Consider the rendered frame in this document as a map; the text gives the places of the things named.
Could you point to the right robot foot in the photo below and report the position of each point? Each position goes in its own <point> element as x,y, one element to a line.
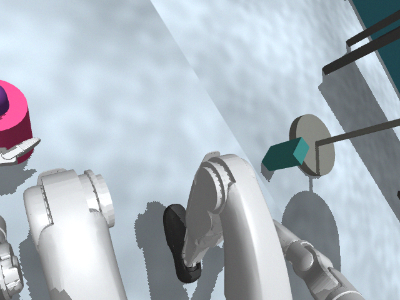
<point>175,228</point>

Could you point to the floor lamp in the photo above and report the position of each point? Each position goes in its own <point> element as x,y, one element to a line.
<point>320,157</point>

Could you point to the right robot arm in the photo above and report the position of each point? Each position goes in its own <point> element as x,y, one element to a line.
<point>323,281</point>

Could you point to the left robot arm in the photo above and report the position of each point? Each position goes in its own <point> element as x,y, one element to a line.
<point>11,277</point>

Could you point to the left robot hand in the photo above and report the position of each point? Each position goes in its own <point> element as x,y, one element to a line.
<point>10,157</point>

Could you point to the right robot hand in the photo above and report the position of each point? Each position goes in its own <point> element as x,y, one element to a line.
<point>286,237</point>

